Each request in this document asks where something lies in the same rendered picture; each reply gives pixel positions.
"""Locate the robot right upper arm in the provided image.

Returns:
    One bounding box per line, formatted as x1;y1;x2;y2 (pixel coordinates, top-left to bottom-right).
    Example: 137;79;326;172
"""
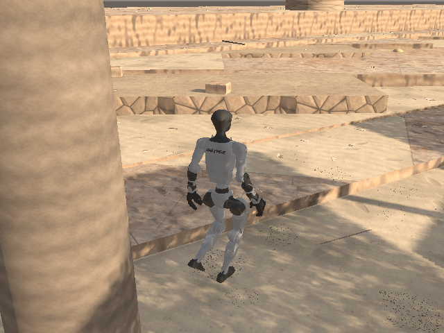
232;142;248;182

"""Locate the robot right forearm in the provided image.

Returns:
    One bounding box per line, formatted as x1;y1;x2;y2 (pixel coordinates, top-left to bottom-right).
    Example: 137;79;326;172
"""
241;173;261;204

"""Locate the right robot hand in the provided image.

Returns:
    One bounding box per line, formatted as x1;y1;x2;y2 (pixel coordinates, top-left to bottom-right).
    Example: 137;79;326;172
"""
250;198;266;216

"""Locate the right robot thigh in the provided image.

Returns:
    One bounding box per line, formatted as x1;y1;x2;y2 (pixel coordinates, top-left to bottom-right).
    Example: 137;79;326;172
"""
228;197;248;243

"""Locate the left robot foot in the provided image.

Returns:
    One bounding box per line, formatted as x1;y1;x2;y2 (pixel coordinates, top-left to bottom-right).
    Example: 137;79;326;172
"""
188;259;205;271

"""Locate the robot left upper arm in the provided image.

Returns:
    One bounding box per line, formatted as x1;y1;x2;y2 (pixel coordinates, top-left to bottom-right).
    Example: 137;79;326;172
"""
189;137;209;173

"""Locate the robot left forearm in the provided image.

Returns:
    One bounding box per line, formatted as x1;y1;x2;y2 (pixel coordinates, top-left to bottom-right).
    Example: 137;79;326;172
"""
187;168;197;193

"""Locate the left robot hand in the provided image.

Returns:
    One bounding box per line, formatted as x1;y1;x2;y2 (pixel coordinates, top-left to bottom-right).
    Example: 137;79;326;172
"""
187;191;203;210

